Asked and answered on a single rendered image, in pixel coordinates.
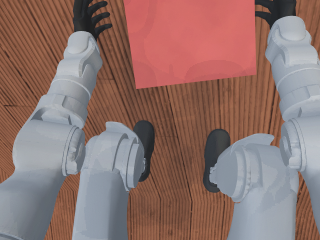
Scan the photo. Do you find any robot right foot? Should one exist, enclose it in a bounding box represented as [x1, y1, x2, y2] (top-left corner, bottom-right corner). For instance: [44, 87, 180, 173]
[203, 128, 231, 193]

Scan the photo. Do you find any robot left foot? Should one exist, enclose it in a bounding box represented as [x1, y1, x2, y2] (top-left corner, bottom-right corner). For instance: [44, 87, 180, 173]
[133, 120, 155, 182]

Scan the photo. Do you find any left robot hand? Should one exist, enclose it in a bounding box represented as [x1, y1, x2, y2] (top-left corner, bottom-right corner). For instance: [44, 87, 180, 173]
[72, 0, 113, 42]

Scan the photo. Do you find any robot foot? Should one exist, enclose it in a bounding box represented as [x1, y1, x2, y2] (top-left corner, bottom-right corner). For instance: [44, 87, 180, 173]
[203, 128, 231, 193]
[133, 120, 155, 182]

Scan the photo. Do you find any right robot hand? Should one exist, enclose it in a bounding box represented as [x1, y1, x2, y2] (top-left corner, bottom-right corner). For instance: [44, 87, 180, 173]
[254, 0, 297, 30]

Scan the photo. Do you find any robot left upper arm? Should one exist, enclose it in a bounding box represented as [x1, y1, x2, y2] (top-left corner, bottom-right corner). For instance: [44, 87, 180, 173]
[0, 119, 86, 240]

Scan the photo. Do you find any robot right upper arm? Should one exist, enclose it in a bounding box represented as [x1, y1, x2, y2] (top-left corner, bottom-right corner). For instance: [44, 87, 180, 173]
[279, 115, 320, 235]

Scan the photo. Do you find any right robot forearm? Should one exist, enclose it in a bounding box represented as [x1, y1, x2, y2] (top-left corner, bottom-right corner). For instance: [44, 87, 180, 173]
[265, 16, 320, 122]

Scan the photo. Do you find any carton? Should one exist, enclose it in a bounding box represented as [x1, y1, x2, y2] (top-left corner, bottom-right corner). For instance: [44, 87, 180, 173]
[123, 0, 256, 89]

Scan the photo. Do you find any left robot forearm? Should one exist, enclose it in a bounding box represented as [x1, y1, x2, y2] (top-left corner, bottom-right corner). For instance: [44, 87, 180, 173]
[12, 31, 103, 166]

